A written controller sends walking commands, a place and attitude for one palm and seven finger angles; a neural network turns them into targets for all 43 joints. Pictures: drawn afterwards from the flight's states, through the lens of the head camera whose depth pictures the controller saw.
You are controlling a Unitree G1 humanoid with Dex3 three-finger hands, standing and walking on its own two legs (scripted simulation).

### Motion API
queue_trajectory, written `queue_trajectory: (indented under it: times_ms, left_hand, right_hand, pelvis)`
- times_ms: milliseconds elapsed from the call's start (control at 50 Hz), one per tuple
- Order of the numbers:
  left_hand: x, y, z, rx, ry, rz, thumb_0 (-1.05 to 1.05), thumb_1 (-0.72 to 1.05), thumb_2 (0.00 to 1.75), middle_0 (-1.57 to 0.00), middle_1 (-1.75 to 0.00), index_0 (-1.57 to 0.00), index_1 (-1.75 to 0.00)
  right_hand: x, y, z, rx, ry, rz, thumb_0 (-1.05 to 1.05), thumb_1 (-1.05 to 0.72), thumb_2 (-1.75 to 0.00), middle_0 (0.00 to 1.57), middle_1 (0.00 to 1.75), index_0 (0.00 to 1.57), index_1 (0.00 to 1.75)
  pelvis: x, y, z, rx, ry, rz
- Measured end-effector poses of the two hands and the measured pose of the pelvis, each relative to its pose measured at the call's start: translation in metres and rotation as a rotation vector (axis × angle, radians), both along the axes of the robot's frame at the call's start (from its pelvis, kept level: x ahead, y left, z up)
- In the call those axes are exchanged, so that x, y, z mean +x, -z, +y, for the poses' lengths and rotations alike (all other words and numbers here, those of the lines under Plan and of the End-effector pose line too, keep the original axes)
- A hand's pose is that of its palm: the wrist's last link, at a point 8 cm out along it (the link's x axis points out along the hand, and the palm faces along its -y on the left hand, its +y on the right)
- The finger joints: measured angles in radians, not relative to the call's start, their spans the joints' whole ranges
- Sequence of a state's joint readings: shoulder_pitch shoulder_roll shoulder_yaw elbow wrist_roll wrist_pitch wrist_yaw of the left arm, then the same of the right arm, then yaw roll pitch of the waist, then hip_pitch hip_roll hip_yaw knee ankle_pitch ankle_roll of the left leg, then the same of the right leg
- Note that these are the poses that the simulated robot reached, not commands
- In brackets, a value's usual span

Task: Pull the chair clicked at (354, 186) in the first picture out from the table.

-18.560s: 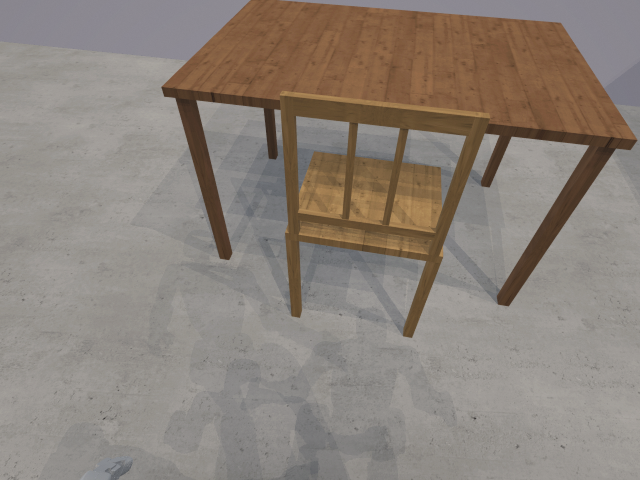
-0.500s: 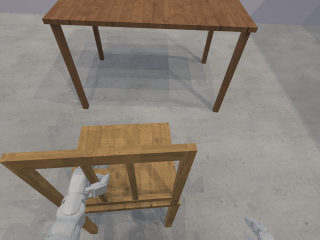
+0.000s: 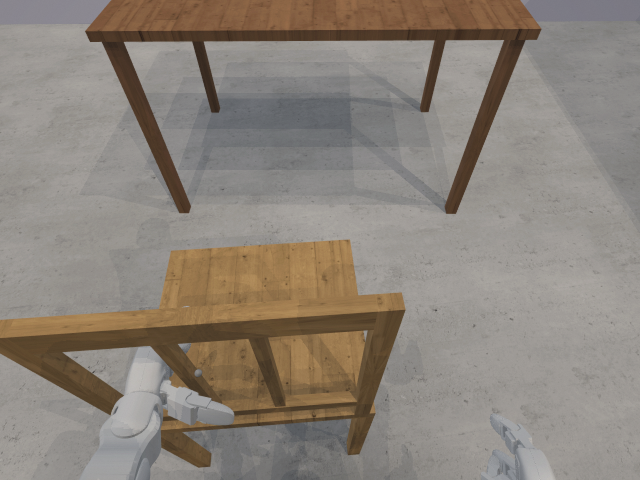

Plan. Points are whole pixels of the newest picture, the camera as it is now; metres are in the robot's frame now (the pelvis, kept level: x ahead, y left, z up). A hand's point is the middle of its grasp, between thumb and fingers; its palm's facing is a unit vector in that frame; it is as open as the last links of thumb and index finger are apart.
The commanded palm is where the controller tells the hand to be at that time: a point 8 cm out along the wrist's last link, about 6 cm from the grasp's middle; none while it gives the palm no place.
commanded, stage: open the thumb and straighten the fingers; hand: left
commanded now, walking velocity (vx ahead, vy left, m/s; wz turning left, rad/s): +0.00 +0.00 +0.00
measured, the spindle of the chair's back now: (193, 379) +0.26 +0.19 -0.07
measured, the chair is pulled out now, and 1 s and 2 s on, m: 0.70 0.70 0.70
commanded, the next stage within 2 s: draw the fingers out of the gap in 0.08 s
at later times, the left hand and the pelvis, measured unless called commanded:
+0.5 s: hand (176, 427) +0.20 +0.19 -0.04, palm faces +0.10 -0.98 -0.19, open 17.4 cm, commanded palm +0.18 +0.23 -0.02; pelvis +0.00 +0.00 -0.01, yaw +1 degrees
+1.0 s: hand out of the picture +0.13 +0.19 -0.04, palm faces +0.11 -0.98 -0.19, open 17.4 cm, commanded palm +0.10 +0.23 -0.02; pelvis -0.01 +0.01 -0.02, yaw +2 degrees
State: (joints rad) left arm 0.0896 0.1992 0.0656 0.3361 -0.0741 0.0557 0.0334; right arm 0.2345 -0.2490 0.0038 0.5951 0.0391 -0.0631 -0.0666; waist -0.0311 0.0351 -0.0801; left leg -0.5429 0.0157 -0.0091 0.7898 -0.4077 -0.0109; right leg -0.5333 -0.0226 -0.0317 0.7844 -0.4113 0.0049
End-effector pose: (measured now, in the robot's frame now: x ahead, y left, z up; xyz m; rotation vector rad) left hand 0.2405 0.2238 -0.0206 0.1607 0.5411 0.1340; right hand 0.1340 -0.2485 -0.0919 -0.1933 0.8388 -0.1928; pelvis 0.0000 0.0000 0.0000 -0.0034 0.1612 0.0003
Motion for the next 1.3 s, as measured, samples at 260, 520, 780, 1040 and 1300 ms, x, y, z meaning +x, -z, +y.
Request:
queue_trajectory:
  times_ms: [260, 520, 780, 1040, 1300]
  left_hand:
    - [-0.018, 0.002, 0.004, -0.007, 0.0, 0.018, -0.01, -0.53, 0.2, -0.01, -0.03, -0.02, -0.03]
    - [-0.069, 0.004, 0.014, 0.001, -0.022, 0.044, -0.01, -0.54, 0.2, 0.0, 0.0, -0.01, 0.0]
    - [-0.097, 0.001, 0.012, -0.007, -0.011, 0.031, -0.01, -0.54, 0.2, 0.0, 0.0, -0.01, 0.0]
    - [-0.141, -0.001, 0.012, -0.007, -0.04, 0.07, -0.01, -0.54, 0.2, 0.0, 0.0, -0.01, 0.0]
    - [-0.116, -0.059, 0.016, -0.057, 0.032, -0.426, -0.01, -0.54, 0.2, 0.0, 0.0, -0.01, 0.0]
  right_hand:
    - [0.014, -0.005, -0.006, -0.033, -0.012, -0.044, 0.01, -0.91, -0.9, 0.21, 0.3, 0.2, 0.3]
    - [0.015, -0.004, 0.006, -0.021, -0.027, -0.094, 0.01, -0.91, -0.9, 0.21, 0.3, 0.2, 0.3]
    - [0.017, -0.007, 0.016, -0.018, -0.025, -0.153, 0.01, -0.91, -0.9, 0.21, 0.3, 0.21, 0.3]
    - [0.028, -0.007, 0.025, -0.013, -0.024, -0.191, 0.01, -0.91, -0.9, 0.21, 0.3, 0.2, 0.3]
    - [0.031, 0.011, 0.032, 0.02, -0.037, -0.19, 0.01, -0.91, -0.9, 0.21, 0.3, 0.21, 0.3]
  pelvis:
    - [0.002, 0.005, -0.001, -0.006, -0.013, 0.015]
    - [-0.005, 0.011, 0.001, -0.014, -0.026, 0.012]
    - [-0.013, 0.017, 0.005, -0.022, -0.031, 0.013]
    - [-0.013, 0.022, 0.009, -0.032, -0.04, 0.023]
    - [-0.018, 0.036, 0.006, -0.04, -0.039, 0.043]
